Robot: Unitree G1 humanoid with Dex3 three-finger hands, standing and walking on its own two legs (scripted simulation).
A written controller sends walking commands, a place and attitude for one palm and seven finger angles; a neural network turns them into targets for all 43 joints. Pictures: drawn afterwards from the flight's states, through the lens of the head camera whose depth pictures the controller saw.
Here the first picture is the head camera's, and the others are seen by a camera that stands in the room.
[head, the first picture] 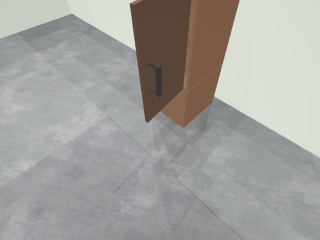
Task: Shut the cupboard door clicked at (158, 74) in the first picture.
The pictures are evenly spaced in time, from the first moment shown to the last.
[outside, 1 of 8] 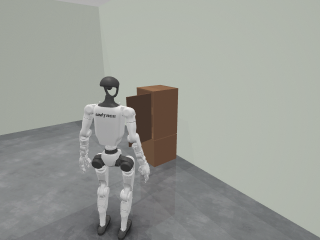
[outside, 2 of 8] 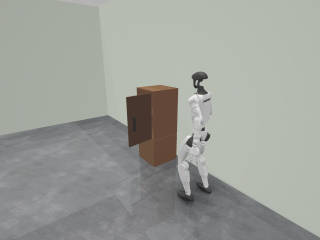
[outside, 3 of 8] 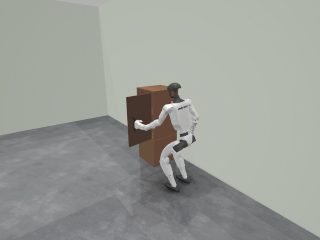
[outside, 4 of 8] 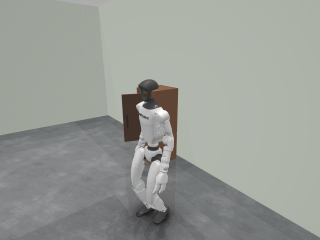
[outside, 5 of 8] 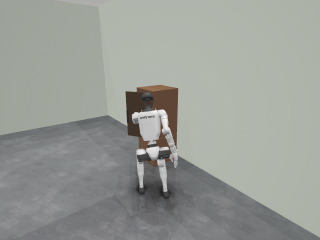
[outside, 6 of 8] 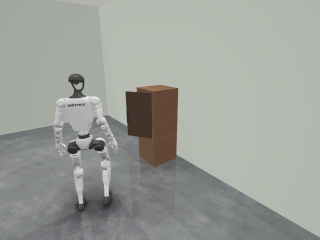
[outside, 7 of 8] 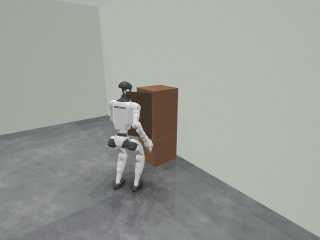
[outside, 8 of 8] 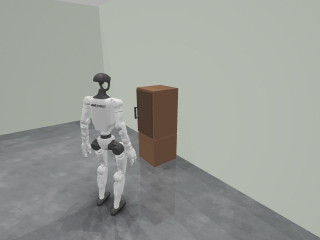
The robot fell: no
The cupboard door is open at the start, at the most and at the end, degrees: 97 97 0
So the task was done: yes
